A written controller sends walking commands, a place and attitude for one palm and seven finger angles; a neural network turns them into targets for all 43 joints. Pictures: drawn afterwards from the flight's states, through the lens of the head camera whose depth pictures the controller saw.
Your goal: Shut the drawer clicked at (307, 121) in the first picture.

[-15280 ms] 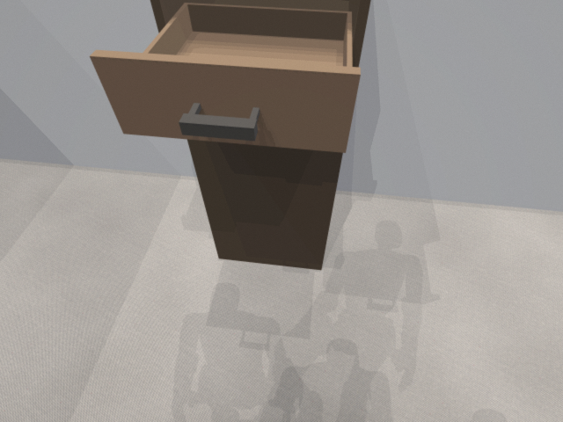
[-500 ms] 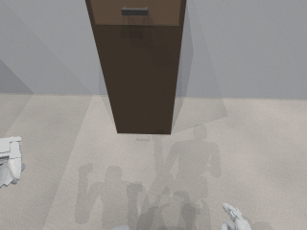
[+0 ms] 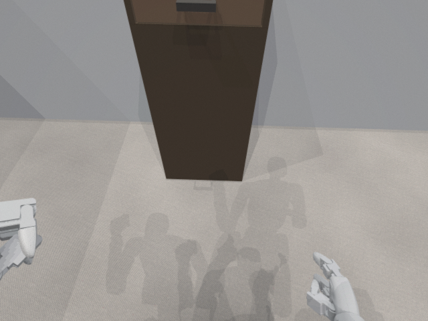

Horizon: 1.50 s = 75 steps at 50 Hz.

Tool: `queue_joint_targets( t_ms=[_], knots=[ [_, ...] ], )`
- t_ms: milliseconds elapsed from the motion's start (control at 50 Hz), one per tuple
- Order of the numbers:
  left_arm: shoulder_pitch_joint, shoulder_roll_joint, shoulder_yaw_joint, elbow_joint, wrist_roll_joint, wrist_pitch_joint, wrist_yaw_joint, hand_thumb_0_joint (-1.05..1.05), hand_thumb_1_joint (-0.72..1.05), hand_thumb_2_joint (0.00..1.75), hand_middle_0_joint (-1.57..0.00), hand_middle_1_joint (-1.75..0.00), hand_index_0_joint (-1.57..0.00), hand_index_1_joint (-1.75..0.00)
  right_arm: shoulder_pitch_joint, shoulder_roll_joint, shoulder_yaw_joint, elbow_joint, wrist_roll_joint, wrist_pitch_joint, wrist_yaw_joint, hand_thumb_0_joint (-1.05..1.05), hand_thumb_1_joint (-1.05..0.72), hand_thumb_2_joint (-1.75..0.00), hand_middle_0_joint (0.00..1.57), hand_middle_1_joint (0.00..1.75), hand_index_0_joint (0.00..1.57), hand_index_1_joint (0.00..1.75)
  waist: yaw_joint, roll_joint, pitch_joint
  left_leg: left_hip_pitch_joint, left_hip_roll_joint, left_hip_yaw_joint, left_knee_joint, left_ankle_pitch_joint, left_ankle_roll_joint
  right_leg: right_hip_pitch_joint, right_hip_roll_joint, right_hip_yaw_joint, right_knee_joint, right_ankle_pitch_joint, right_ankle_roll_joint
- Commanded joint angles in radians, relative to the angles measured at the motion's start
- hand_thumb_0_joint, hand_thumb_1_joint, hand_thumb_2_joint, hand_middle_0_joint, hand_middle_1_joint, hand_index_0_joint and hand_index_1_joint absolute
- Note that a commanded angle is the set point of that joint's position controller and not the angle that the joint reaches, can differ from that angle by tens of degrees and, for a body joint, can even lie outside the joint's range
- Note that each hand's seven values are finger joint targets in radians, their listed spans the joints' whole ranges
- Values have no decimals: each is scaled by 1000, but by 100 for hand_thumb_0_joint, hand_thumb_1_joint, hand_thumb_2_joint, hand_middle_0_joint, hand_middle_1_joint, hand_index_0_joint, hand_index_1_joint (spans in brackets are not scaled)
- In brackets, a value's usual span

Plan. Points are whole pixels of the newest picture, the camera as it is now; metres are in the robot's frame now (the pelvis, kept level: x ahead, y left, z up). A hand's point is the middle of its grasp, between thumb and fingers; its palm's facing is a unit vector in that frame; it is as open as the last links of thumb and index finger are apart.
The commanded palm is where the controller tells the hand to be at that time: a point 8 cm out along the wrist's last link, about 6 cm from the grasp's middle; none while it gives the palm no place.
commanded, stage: stop stepping back and stand still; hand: left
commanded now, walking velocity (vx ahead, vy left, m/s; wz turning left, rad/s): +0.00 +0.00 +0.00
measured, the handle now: (196, 2) +0.88 +0.11 +0.17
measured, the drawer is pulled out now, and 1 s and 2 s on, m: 0.00 0.00 0.00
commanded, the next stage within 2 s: let the arm hang, fingers relaxed in 0.02 s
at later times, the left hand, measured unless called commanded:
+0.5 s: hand out of the picture +0.01 +0.21 -0.18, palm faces +0.04 -0.97 -0.22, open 3.5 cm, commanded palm none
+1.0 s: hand out of the picture +0.00 +0.18 -0.17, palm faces +0.04 -0.98 -0.20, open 7.2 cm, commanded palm none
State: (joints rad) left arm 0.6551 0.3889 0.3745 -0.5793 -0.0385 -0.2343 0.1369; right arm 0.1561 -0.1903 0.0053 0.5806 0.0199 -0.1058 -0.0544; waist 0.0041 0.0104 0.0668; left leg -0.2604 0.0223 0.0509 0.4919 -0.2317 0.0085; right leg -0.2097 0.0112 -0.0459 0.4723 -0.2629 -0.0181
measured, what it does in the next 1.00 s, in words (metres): stands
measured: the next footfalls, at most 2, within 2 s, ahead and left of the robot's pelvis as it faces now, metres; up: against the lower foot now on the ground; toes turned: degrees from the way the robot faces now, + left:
none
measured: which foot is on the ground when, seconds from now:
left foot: down 0.00-1.00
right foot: down 0.00-1.00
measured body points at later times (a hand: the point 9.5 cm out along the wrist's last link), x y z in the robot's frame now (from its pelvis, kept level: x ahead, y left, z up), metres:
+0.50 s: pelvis -0.01 +0.01 +0.00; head +0.02 +0.03 +0.45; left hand +0.01 +0.26 -0.16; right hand +0.03 -0.25 -0.14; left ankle +0.02 +0.11 -0.74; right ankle -0.01 -0.10 -0.74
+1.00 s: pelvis -0.01 +0.02 +0.00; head +0.00 +0.00 +0.45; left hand +0.00 +0.24 -0.15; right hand -0.01 -0.20 -0.16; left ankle +0.02 +0.11 -0.74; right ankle -0.01 -0.10 -0.74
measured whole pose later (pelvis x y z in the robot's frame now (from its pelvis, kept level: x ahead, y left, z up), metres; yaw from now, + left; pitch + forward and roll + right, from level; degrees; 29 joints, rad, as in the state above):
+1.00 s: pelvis -0.01 +0.02 +0.00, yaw +1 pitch -2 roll +0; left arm 0.25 0.13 0.01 1.15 0.01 0.00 0.03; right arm 0.27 -0.14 -0.01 1.15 -0.01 0.01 -0.02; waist -0.02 0.03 0.04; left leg -0.20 -0.02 0.05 0.41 -0.18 0.04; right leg -0.16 -0.03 -0.05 0.42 -0.24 0.00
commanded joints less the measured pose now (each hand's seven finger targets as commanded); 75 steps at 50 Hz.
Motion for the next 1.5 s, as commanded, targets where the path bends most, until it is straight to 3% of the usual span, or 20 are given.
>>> queue_joint_targets(
  t_ms=[0, 80, 100, 120, 140, 180, 200, 220, 260, 300, 340, 440, 480, 500, 540, 700, 800, 1060, 1300, 1480],
  knots=[
    [-7, 149, 112, -212, -6, -49, 22, 0, 90, 90, -140, -160, -140, -160, -40, -129, -46, -142, -5, -41, -20, 0, -90, -90, 20, 30, 20, 30, -1, 33, -180, 64, 75, -91, -73, 252, 20, 85, -66, 95, -47, 298, 15],
    [-10, 135, 101, -190, -3, -43, 24, 0, 90, 90, -140, -160, -140, -160, -40, -123, -40, -141, -8, -37, -23, 0, -90, -90, 20, 30, 20, 30, 2, 38, -156, 46, 74, -95, -96, 206, 21, 81, -58, 88, -64, 243, 18],
    [-158, 29, -309, 661, 71, 82, -107, 0, 90, 90, -140, -160, -140, -160, -96, -276, -95, 118, 0, -106, 72, 0, -90, -90, 20, 30, 20, 30, -55, 25, -115, 29, 94, -87, 75, 342, 15, -87, -125, 24, 53, 290, -4],
    [-196, 48, -246, 689, 74, 175, -130, 0, 90, 90, -136, -156, -136, -156, -14, -295, -104, 117, 0, -21, 76, 0, -90, -90, 20, 30, 20, 30, -31, 22, -150, 22, 101, -95, 56, 360, 18, -89, -144, 78, 35, 239, -11],
    [-220, 35, -250, 719, 77, 196, -132, 0, 90, 90, -132, -151, -132, -151, 1, -257, -91, 104, -8, 9, 73, 0, -90, -90, 20, 30, 20, 30, -28, -19, -170, -1, 108, -118, 55, 273, 39, -85, -131, 58, 46, 172, -16],
    [-291, 33, -269, 826, 77, 206, -137, 0, 90, 90, -124, -143, -124, -143, -16, -250, -71, 98, -26, 35, 67, 0, -90, -90, 20, 30, 20, 30, -15, -116, -140, -71, 105, -163, 30, 186, 66, -56, -116, 65, 43, 126, -19],
    [-330, 44, -278, 891, 79, 205, -136, 0, 90, 90, -120, -138, -120, -138, -13, -247, -68, 106, -32, 44, 66, 0, -90, -90, 20, 30, 20, 30, -14, -180, -152, -63, 91, -157, 35, 200, 59, -35, -130, 82, 32, 158, -33],
    [-364, 47, -285, 962, 75, 208, -135, 0, 90, 90, -116, -134, -116, -134, -17, -253, -67, 124, -35, 53, 63, 0, -90, -90, 20, 30, 20, 30, -15, -189, -150, -40, 76, -152, 38, 212, 54, -37, -145, 94, 21, 180, -47],
    [-418, 37, -306, 1106, 68, 223, -128, 0, 90, 90, -108, -125, -108, -125, -18, -232, -54, 168, -42, 75, 59, 0, -90, -90, 20, 30, 20, 30, -16, -117, -131, -19, 74, -152, -5, 216, 47, -25, -138, 91, 11, 156, -43],
    [-430, 20, -326, 1239, 63, 235, -122, 0, 90, 90, -100, -117, -100, -117, -22, -212, -39, 212, -45, 89, 57, 0, -90, -90, 20, 30, 20, 30, 0, -7, -123, -31, 82, -165, -66, 200, 44, 28, -114, 79, -6, 99, -23],
    [-427, -2, -340, 1354, 57, 237, -121, 0, 90, 90, -92, -108, -92, -108, -18, -181, -25, 264, -43, 96, 53, 0, -90, -90, 20, 30, 20, 30, 2, 58, -105, -35, 76, -158, -103, 130, 36, 50, -113, 86, -46, 58, -17],
    [-399, -39, -344, 1542, 51, 231, -119, 0, 90, 90, -72, -86, -72, -86, 44, -140, -23, 374, -41, 107, 39, 0, -90, -90, 20, 30, 20, 30, -5, 124, -83, 10, 69, -146, -140, 13, 27, 43, -116, 92, -130, -4, -31],
    [-390, -41, -341, 1588, 51, 229, -120, 0, 90, 90, -64, -78, -64, -78, 65, -138, -28, 405, -41, 108, 34, 0, -90, -90, 20, 30, 20, 30, -4, 134, -72, 11, 71, -150, -154, -21, 30, 42, -114, 92, -147, -8, -35],
    [-393, -33, -340, 1601, 51, 226, -120, 0, 90, 90, -60, -73, -60, -73, 83, -150, -32, 413, -37, 109, 32, 0, -90, -90, 20, 30, 20, 30, -6, 85, -68, 20, 77, -152, -147, 1, 31, 45, -113, 84, -153, 3, -36],
    [-389, -45, -346, 1638, 48, 225, -119, 0, 90, 90, -52, -65, -52, -65, 106, -141, -32, 443, -36, 108, 29, 0, -90, -90, 20, 30, 20, 30, -10, 53, -67, 41, 80, -150, -150, 15, 32, 36, -118, 79, -160, 8, -34],
    [-349, -81, -352, 1710, 49, 228, -110, 0, 90, 90, -20, -30, -20, -30, 165, -108, -34, 509, -33, 110, 23, 0, -90, -90, 20, 30, 20, 30, -12, -1, -13, 44, 85, -148, -179, -4, 38, 5, -109, 71, -159, -14, -28],
    [-330, -112, -352, 1723, 51, 228, -104, 0, 90, 90, -20, -30, -20, -30, 181, -76, -30, 526, -34, 108, 22, 0, -90, -90, 20, 30, 20, 30, -11, -33, 13, 38, 84, -140, -185, 11, 38, -6, -106, 67, -149, 4, -20],
    [-337, -143, -343, 1718, 49, 222, -101, 0, 90, 90, -20, -30, -20, -30, 181, -36, -28, 545, -38, 100, 17, 0, -90, -90, 20, 30, 20, 30, -12, 22, 20, 50, 72, -119, -169, 75, 30, 4, -112, 79, -152, 48, -21],
    [-357, -118, -336, 1711, 49, 213, -102, 0, 90, 90, -20, -30, -20, -30, 162, -71, -37, 541, -34, 99, 15, 0, -90, -90, 20, 30, 20, 30, -16, -16, -4, 94, 81, -112, -152, 142, 29, 19, -116, 80, -166, 101, -24],
    [-390, -97, -332, 1711, 48, 211, -106, 0, 90, 90, -20, -30, -20, -30, 126, -102, -37, 539, -36, 94, 14, 0, -90, -90, 20, 30, 20, 30, -16, 6, -16, 110, 88, -117, -163, 163, 29, 41, -119, 79, -173, 123, -25]
  ],
)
